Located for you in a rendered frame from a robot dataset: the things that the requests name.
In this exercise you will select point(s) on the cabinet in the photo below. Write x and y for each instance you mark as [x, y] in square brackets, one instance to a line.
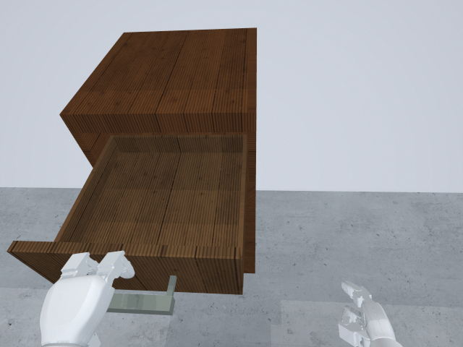
[179, 82]

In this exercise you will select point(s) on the drawer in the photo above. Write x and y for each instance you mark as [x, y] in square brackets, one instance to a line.
[175, 204]

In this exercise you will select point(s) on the handle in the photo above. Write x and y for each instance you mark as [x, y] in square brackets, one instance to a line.
[145, 304]

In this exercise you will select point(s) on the left robot hand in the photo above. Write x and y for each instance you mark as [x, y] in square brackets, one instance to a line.
[75, 305]

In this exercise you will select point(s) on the right robot hand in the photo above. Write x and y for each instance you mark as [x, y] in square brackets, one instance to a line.
[361, 328]

